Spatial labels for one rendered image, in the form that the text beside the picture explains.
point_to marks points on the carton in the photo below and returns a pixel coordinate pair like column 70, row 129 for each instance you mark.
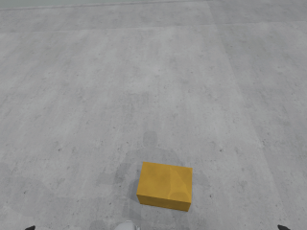
column 165, row 186

